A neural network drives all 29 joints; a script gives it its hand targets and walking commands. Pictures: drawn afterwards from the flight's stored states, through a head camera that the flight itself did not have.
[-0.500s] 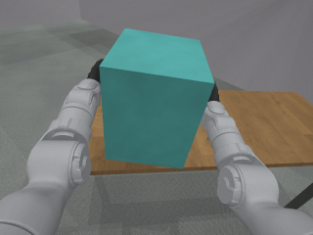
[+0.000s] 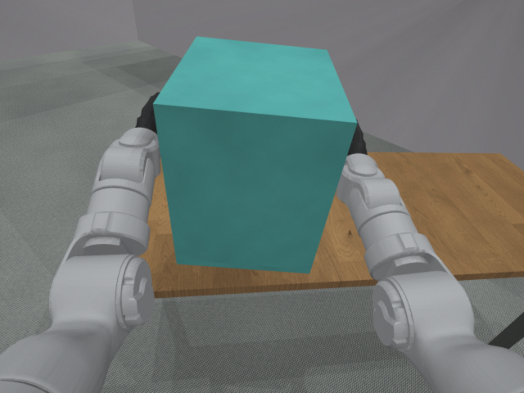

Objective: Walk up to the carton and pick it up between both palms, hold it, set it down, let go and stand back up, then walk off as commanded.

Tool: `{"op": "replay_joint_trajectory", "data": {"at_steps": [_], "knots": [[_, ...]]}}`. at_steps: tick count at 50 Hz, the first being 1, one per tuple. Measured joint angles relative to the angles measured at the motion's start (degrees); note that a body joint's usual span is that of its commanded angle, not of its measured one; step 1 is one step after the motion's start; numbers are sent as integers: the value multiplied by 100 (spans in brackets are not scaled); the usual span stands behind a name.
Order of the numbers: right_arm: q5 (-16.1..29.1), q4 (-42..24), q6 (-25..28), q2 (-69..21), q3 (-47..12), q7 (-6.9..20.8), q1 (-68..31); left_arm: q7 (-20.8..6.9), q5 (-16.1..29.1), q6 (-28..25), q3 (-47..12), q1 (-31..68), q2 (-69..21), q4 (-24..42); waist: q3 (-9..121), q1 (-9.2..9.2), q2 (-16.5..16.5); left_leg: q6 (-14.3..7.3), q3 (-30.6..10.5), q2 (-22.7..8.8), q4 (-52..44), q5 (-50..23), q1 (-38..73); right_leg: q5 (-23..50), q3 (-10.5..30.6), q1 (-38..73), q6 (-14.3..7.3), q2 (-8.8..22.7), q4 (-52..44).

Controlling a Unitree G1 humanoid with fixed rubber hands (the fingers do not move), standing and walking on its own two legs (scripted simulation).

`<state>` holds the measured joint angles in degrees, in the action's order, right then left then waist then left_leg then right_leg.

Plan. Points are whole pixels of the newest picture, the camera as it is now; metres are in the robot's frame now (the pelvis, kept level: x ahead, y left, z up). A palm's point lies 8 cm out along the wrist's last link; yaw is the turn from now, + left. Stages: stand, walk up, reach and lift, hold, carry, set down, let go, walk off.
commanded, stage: reach and lift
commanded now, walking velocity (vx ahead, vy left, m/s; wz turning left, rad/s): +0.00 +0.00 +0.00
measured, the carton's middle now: (253, 155) +0.43 +0.01 +0.19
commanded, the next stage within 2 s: hold in 1.14 s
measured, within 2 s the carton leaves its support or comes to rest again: neither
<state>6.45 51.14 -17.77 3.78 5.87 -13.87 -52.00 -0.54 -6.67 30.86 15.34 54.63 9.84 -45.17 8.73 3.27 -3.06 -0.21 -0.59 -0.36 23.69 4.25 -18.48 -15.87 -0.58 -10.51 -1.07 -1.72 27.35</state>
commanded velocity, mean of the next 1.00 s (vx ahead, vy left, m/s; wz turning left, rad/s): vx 0.00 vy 0.00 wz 0.00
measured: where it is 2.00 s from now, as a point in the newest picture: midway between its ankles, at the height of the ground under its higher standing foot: outside the picture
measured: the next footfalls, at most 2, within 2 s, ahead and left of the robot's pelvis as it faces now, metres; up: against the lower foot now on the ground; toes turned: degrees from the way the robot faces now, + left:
none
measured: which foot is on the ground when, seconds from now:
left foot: down 0.00-1.00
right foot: down 0.00-1.00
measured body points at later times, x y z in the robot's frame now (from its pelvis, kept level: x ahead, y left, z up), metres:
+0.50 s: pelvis +0.00 +0.00 +0.00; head -0.06 +0.03 +0.44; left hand +0.42 +0.17 +0.24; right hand +0.40 -0.15 +0.23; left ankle +0.09 +0.12 -0.74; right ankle -0.01 -0.11 -0.74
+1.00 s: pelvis +0.00 +0.00 +0.00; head -0.06 +0.03 +0.44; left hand +0.41 +0.17 +0.25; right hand +0.40 -0.15 +0.25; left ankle +0.09 +0.12 -0.74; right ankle -0.01 -0.11 -0.74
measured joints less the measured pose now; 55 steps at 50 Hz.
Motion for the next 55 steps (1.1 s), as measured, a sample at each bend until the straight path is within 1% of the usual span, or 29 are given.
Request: {"op": "replay_joint_trajectory", "data": {"at_steps": [8, 14, 20, 26, 32, 39, 47, 50, 52, 55], "knots": [[7, -25, -89, 3, 36, 41, -39, 28, 0, 205, -14, -1, -4, 175, 0, 0, 0, 0, 0, 0, 0, 1, 0, 0, 0, 0, 0, 0, 0], [133, -110, -183, 76, -20, 59, -39, 82, -1, 360, -108, -1, -20, 330, 0, 0, 1, 5, 0, 0, 0, 2, 0, 0, 0, 0, -2, 0, 0], [256, -311, -267, 167, -115, 66, -50, 130, 0, 508, -155, -10, -46, 625, 0, 0, 3, 5, 0, 0, 0, 2, 1, 0, 0, 0, -2, 0, 0], [275, -311, -454, 194, -110, 80, -131, 136, 0, 640, -146, -11, -46, 648, 0, 0, 7, 5, 0, 0, 0, 2, 1, 0, 0, 0, -1, 0, -1], [363, -349, -563, 235, -199, 71, -133, 143, 0, 766, -146, -10, -48, 708, 0, 0, 7, 5, 0, 0, 0, 3, 1, 0, 0, 0, -1, 0, -1], [527, -608, -617, 330, -316, 41, -147, 178, 0, 928, -200, -20, -50, 1100, 0, 0, 12, 6, 0, 0, 0, 3, 1, 0, 0, 0, 0, 0, -1], [633, -656, -852, 372, -364, 27, -180, 185, 0, 1169, -205, -27, -51, 1194, 0, 0, 15, 6, 0, 0, 0, 3, 1, 0, 0, 0, 0, 0, -1], [777, -803, -970, 448, -524, -11, -176, 187, 0, 1311, -232, -114, -51, 1438, 1, 0, 20, 6, 0, 0, 0, 3, 2, 0, 0, 0, 1, 0, -1], [873, -988, -1042, 512, -630, -41, -162, 191, 1, 1406, -285, -226, -52, 1736, 9, 0, 25, 9, 0, 0, 0, 3, 2, 0, 0, 1, 1, 0, -1], [918, -1146, -1115, 543, -620, -68, -179, 192, 2, 1434, -291, -288, -65, 1927, 48, 0, 38, 11, 0, 0, 0, 3, 2, 0, 0, 1, 1, 0, -1]]}}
